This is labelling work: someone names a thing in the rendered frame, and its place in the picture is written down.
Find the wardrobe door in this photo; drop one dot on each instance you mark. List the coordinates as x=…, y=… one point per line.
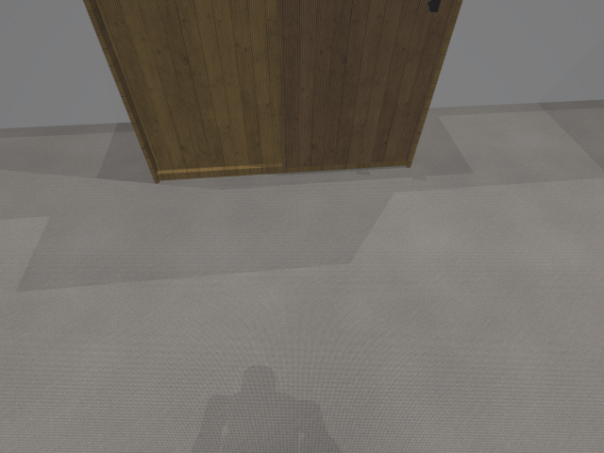
x=204, y=77
x=355, y=77

